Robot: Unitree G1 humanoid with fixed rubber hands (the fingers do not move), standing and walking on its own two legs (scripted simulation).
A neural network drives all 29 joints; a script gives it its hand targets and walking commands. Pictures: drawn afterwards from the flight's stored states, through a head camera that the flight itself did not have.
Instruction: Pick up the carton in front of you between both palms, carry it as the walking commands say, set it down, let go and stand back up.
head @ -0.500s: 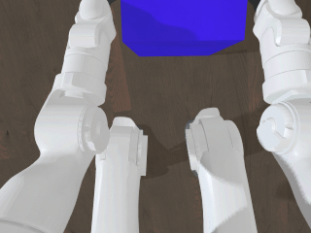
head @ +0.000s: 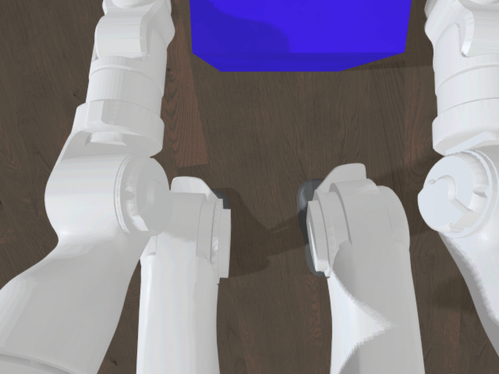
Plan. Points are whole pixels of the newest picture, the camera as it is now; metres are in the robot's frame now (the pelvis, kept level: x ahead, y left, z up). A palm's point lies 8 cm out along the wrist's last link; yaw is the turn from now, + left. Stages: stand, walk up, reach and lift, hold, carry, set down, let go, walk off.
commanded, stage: set down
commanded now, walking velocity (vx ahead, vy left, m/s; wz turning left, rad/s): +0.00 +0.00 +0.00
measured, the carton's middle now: out of the picture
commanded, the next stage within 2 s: let go in 1.34 s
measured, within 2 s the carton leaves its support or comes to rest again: neither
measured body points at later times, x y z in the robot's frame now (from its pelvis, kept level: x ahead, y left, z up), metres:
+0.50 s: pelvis +0.00 +0.00 +0.01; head +0.36 -0.03 +0.28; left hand +0.59 +0.13 -0.12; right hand +0.56 -0.25 -0.12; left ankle +0.11 +0.11 -0.33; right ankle +0.11 -0.11 -0.33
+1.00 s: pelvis +0.01 +0.00 +0.15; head +0.35 -0.03 +0.44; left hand +0.59 +0.13 +0.03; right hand +0.56 -0.26 +0.04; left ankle +0.10 +0.11 -0.33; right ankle +0.11 -0.11 -0.33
